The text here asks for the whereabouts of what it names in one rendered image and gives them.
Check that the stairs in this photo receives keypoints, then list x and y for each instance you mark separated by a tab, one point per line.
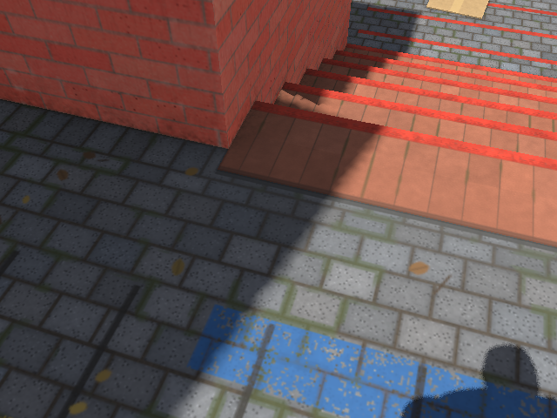
476	104

